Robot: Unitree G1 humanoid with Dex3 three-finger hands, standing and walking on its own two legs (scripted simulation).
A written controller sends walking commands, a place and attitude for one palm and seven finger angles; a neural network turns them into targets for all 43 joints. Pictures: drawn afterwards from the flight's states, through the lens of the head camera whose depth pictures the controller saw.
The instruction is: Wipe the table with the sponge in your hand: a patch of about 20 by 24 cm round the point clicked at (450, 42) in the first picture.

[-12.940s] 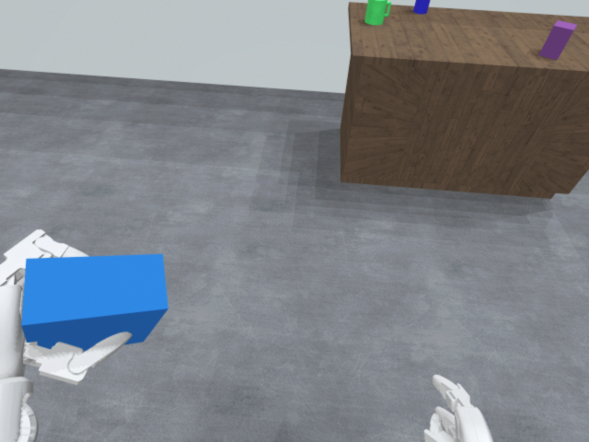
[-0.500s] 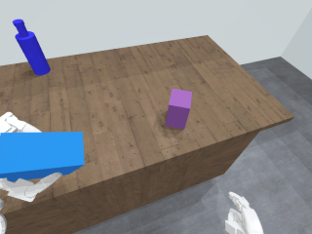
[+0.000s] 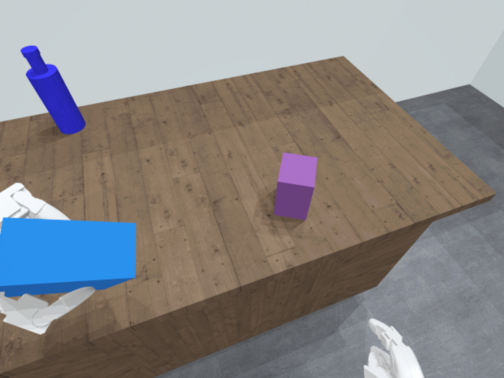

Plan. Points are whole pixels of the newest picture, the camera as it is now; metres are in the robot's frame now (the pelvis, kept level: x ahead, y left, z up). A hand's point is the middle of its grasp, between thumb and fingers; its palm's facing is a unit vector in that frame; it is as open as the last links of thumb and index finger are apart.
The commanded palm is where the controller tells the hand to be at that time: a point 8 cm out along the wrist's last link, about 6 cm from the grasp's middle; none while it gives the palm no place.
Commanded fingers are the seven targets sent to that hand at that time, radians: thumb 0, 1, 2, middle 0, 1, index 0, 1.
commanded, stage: come to a stop and stand still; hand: left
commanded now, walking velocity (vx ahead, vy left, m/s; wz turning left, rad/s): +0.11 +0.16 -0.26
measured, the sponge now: (82, 261) +0.22 +0.20 +0.16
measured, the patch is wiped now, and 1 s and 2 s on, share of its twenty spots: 0.00 0.00 0.00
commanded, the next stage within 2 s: look again from close up in 1.36 s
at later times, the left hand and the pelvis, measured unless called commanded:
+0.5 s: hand (11, 223) +0.26 +0.30 +0.17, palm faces +0.33 -0.85 -0.40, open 10.0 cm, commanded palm +0.20 +0.33 +0.19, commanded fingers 0.00 0.10 1.30 -1.20 -1.60 -1.20 -1.60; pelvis +0.03 +0.05 +0.01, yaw -3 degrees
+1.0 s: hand (21, 253) +0.24 +0.29 +0.14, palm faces +0.17 -0.87 -0.46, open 10.0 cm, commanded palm +0.18 +0.33 +0.19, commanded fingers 0.00 0.10 1.30 -1.20 -1.60 -1.20 -1.60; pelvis +0.00 +0.07 +0.01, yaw -5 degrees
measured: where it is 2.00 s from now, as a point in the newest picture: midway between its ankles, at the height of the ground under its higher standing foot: outside the picture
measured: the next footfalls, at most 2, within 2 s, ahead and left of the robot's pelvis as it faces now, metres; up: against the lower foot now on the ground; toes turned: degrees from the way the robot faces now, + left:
left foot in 0.26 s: +0.08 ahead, +0.19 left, +0.00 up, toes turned +0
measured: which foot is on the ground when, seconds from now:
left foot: down 0.00-0.00, up 0.02-0.24, down 0.26-1.00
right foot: down 0.00-1.00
